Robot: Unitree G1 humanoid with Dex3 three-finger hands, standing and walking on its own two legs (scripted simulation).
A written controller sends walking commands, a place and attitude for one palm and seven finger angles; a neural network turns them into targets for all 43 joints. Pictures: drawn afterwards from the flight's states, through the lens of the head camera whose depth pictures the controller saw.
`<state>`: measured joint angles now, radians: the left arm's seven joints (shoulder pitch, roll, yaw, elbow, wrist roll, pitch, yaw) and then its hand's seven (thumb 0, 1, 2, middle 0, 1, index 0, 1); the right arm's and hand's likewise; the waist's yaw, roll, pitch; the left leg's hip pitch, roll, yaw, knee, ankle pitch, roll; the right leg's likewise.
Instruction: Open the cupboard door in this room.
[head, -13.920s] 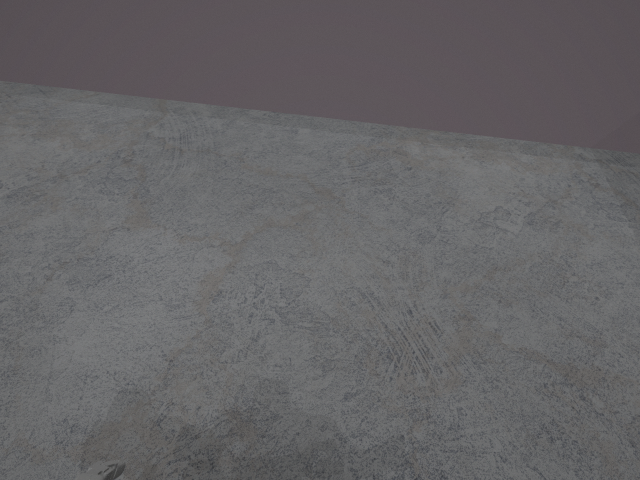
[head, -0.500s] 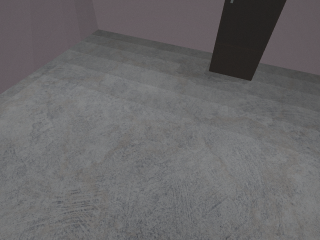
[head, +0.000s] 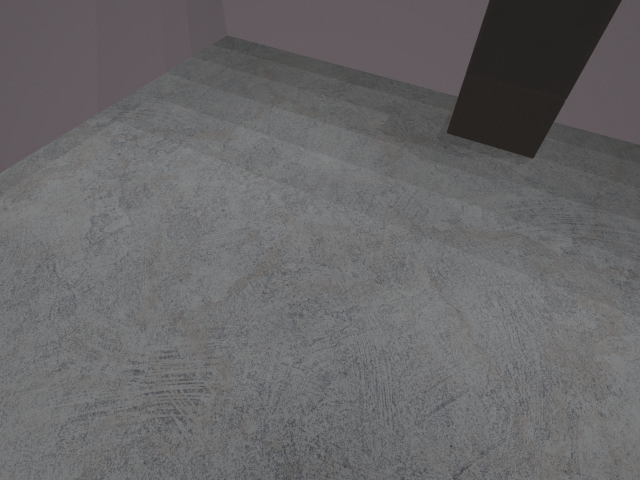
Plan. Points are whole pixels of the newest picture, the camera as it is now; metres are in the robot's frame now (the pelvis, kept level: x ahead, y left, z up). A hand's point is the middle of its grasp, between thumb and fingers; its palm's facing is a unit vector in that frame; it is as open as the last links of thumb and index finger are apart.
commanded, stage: stand and wait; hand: left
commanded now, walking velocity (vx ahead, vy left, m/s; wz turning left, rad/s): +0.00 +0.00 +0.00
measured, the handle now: out of the picture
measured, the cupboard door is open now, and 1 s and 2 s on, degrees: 0 0 0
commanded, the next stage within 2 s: turn or walk to find it in 1.30 s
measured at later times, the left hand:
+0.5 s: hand out of the picture +0.02 +0.16 -0.16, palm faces +0.08 -0.98 -0.21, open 7.4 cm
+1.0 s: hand out of the picture +0.03 +0.22 -0.15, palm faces +0.04 -0.96 -0.29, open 7.4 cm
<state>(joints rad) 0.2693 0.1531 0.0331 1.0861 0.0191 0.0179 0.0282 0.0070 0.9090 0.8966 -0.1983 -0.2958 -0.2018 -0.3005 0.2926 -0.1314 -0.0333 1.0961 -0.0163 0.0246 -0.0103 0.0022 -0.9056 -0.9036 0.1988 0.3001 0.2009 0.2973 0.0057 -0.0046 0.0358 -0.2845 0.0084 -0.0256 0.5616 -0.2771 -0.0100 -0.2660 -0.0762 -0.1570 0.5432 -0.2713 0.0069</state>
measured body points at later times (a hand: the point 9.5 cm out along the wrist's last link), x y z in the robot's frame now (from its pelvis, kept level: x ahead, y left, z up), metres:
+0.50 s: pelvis +0.01 -0.02 +0.01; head +0.01 -0.02 +0.46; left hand +0.02 +0.21 -0.15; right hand +0.06 -0.25 -0.15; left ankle +0.01 +0.13 -0.73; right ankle -0.01 -0.11 -0.73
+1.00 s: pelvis +0.00 -0.01 +0.01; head +0.01 -0.02 +0.46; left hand +0.03 +0.27 -0.13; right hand +0.05 -0.29 -0.14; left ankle +0.01 +0.13 -0.73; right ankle -0.01 -0.11 -0.73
